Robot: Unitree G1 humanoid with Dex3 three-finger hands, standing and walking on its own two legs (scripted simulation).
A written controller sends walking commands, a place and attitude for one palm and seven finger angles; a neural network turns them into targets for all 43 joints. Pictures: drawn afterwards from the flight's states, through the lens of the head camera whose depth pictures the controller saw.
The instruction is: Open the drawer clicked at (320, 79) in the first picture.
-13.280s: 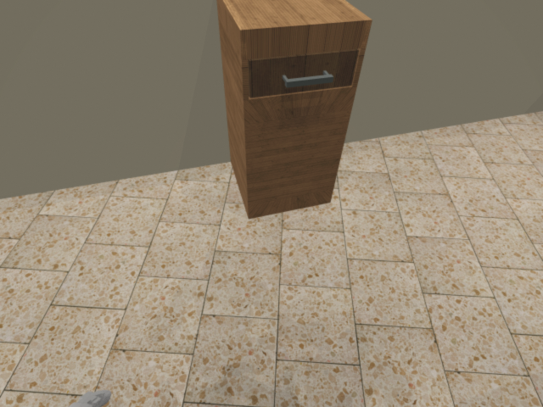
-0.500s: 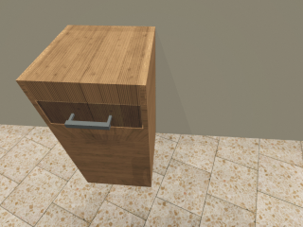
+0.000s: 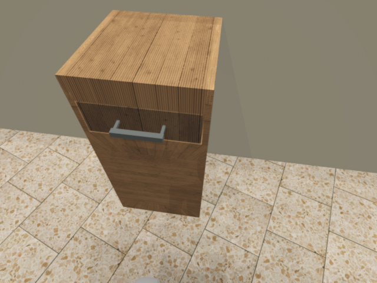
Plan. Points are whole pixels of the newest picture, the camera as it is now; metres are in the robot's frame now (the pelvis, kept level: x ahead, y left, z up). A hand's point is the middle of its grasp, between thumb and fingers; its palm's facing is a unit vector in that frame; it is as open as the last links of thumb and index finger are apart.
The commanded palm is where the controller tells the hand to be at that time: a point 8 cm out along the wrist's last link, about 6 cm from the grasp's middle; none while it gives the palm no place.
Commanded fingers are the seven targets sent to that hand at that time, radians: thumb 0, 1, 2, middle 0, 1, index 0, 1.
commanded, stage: come to a stop and stand still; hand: left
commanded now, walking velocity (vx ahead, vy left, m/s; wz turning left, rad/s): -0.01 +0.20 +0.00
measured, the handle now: (138, 130) +0.53 +0.21 -0.06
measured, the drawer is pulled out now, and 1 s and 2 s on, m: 0.00 0.00 0.00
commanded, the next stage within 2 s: look again from close up in 1.54 s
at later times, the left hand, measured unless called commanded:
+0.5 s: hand out of the picture +0.03 +0.23 -0.17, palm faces -0.06 -0.97 -0.22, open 7.3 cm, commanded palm none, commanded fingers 0.00 0.90 0.90 -0.20 -0.30 -0.20 -0.30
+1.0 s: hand out of the picture +0.00 +0.12 -0.18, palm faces +0.04 -0.99 -0.12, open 7.3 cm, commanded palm none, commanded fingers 0.00 0.90 0.90 -0.20 -0.30 -0.20 -0.30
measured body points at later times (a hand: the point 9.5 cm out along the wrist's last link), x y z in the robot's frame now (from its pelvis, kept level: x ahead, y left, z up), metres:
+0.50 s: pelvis -0.01 +0.04 +0.00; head +0.02 +0.03 +0.45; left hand +0.03 +0.28 -0.15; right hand -0.07 -0.16 -0.16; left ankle +0.01 +0.19 -0.74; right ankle -0.03 -0.05 -0.72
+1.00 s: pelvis +0.02 -0.02 +0.00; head +0.03 -0.02 +0.45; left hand -0.01 +0.17 -0.17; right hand +0.03 -0.24 -0.16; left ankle +0.02 +0.11 -0.74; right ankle -0.02 -0.06 -0.74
